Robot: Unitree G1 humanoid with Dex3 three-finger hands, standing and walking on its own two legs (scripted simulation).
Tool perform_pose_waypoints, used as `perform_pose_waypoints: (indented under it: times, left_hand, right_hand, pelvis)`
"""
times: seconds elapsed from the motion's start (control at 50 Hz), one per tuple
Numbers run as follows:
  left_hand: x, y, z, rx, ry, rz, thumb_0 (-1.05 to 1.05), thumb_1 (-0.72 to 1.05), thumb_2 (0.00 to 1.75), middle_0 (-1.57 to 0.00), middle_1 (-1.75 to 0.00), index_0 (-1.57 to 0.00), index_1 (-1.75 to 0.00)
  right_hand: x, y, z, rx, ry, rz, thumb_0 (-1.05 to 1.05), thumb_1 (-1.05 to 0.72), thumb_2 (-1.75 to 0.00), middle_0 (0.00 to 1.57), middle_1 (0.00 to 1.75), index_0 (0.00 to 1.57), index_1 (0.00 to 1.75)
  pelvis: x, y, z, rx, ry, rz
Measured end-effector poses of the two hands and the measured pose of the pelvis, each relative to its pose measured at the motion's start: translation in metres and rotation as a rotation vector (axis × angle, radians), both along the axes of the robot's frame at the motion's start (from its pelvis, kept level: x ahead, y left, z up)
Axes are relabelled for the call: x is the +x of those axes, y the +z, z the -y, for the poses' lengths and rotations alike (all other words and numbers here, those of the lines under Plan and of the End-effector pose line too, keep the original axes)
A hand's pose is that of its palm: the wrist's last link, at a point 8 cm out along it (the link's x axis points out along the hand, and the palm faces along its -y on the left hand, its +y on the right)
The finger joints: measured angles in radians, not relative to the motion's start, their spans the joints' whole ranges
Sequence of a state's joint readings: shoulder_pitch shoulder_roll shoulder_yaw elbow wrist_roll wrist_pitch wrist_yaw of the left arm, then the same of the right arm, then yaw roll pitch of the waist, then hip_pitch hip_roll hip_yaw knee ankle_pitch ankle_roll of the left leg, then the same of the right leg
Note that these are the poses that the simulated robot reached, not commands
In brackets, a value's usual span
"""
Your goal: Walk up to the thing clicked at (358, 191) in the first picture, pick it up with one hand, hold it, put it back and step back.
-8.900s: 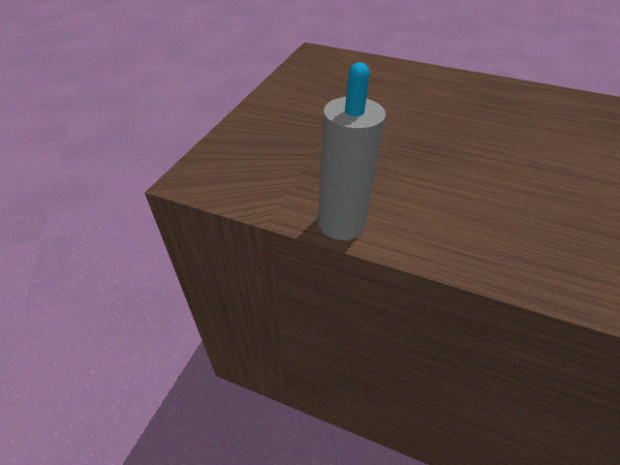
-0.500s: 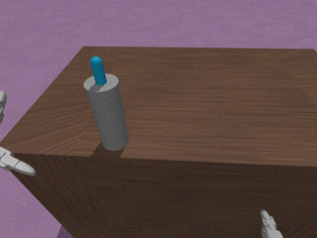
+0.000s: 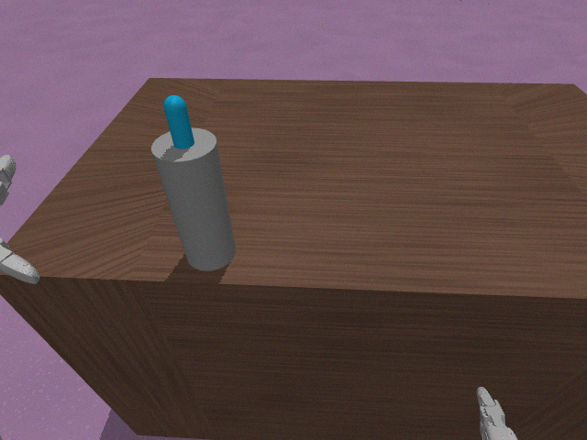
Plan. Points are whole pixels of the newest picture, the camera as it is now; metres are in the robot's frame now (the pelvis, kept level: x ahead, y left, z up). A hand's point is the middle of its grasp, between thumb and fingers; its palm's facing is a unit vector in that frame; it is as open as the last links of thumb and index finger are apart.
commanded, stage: go down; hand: left
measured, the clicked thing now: (195, 188) +0.43 +0.15 +0.17
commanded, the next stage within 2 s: approach in 1.76 s
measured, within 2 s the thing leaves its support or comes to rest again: neither
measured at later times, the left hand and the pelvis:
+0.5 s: hand (20, 191) +0.37 +0.33 +0.22, palm faces +0.11 -0.99 -0.07, open 17.7 cm; pelvis +0.00 +0.00 +0.00, yaw +0 degrees
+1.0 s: hand (23, 177) +0.39 +0.34 +0.22, palm faces +0.09 -1.00 -0.02, open 17.7 cm; pelvis +0.02 +0.00 +0.00, yaw +0 degrees
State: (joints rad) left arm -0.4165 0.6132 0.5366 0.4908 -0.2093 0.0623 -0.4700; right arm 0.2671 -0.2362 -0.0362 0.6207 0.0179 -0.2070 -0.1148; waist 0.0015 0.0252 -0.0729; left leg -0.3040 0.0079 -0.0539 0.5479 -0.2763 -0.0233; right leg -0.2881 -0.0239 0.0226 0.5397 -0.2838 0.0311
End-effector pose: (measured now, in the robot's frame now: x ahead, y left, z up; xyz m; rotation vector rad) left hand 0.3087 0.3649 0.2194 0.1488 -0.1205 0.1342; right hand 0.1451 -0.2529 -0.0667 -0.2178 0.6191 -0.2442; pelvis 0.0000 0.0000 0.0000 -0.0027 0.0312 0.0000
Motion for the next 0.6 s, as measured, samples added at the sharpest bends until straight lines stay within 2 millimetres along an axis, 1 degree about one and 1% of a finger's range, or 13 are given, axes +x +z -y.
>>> perform_pose_waypoints:
  times: [0.18, 0.36, 0.6]
  left_hand:
    - [0.012, -0.002, -0.007, -0.034, -0.004, -0.032, -0.01, -0.61, 0.08, -0.04, -0.04, -0.04, -0.05]
    - [0.023, 0.000, -0.011, -0.057, -0.016, -0.057, -0.01, -0.61, 0.07, -0.04, -0.04, -0.04, -0.05]
    - [0.037, -0.001, -0.016, -0.089, -0.023, -0.090, -0.01, -0.61, 0.07, -0.05, -0.04, -0.05, -0.05]
  right_hand:
    - [-0.006, 0.000, -0.002, -0.015, 0.002, -0.002, -0.02, 0.53, -0.05, 0.06, 0.05, 0.06, 0.05]
    - [-0.003, 0.001, -0.007, -0.018, 0.010, 0.012, -0.02, 0.53, -0.05, 0.06, 0.05, 0.06, 0.05]
    - [0.000, -0.001, -0.004, -0.032, 0.003, -0.004, -0.02, 0.53, -0.05, 0.06, 0.05, 0.06, 0.05]
  pelvis:
    - [-0.002, 0.000, -0.001, -0.002, -0.005, -0.016]
    - [-0.001, 0.000, -0.002, -0.005, -0.006, -0.029]
    - [0.005, 0.000, -0.002, -0.006, -0.005, -0.050]
